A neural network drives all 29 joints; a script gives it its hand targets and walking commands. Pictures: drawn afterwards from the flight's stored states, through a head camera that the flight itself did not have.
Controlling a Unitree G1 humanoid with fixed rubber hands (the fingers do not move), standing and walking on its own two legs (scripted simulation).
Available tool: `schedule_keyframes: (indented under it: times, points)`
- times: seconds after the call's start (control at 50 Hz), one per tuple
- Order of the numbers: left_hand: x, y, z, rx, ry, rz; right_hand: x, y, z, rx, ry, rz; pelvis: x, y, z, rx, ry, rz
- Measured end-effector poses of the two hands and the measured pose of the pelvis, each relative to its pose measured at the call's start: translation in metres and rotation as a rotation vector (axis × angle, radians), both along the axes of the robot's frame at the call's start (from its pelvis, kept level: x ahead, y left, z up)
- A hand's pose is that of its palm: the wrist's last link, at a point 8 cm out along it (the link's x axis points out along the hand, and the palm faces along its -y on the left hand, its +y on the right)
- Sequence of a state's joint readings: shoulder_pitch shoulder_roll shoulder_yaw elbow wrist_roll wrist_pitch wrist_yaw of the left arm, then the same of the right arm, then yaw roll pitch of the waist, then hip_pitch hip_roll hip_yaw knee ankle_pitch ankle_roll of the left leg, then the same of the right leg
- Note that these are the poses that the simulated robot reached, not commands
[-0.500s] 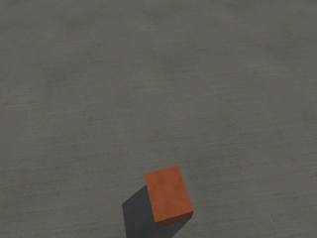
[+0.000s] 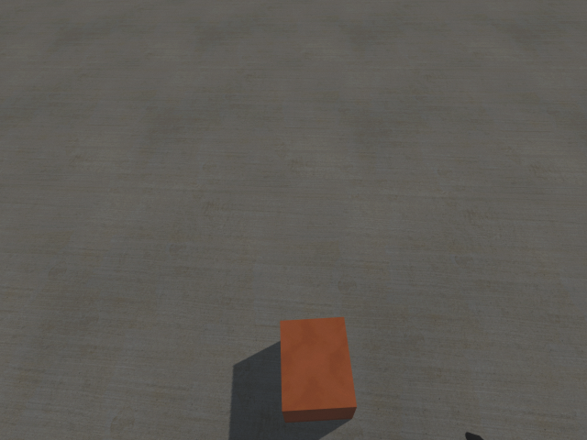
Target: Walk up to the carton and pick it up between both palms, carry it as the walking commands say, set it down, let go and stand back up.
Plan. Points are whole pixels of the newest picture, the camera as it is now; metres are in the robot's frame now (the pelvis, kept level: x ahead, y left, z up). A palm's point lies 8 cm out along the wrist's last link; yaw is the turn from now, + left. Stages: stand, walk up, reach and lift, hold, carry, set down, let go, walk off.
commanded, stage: walk up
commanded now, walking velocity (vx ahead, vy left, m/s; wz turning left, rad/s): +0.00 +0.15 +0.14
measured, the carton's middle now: (315, 368) +0.44 +0.01 -0.70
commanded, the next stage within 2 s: none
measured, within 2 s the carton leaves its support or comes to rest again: neither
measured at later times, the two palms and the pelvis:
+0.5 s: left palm out of the picture -0.03 +0.29 -0.16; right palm out of the picture +0.06 -0.20 -0.12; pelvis +0.00 +0.05 +0.00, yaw +4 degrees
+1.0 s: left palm out of the picture +0.03 +0.27 -0.14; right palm out of the picture +0.04 -0.18 -0.14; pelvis +0.03 +0.05 +0.00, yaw +3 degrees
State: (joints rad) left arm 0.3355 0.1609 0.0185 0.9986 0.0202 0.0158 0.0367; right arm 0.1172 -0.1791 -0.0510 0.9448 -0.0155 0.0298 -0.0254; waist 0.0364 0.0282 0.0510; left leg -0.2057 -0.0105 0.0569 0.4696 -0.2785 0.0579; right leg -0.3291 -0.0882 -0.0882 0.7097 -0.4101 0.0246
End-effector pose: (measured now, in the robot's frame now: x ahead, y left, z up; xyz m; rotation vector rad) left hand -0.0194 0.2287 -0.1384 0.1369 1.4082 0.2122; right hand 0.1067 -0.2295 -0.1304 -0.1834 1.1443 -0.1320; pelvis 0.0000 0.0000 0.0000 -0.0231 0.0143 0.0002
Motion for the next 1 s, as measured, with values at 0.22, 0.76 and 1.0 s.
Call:
schedule_keyframes:
  times: [0.22,0.76,1.0]
  points:
    - [-0.006,0.021,0.022,0.140,-0.028,0.011,-0.044,-0.047,-0.006,-0.006,0.142,0.000,-0.010,-0.015,0.003,0.076,0.000,0.033]
    - [0.024,0.069,-0.007,-0.016,0.000,0.022,-0.032,0.072,-0.002,0.002,0.131,0.000,0.016,0.061,0.004,0.012,0.007,0.052]
    - [0.048,0.040,-0.004,-0.021,-0.042,0.008,-0.067,0.052,-0.013,0.021,0.247,-0.042,0.027,0.045,0.004,0.028,-0.015,0.058]
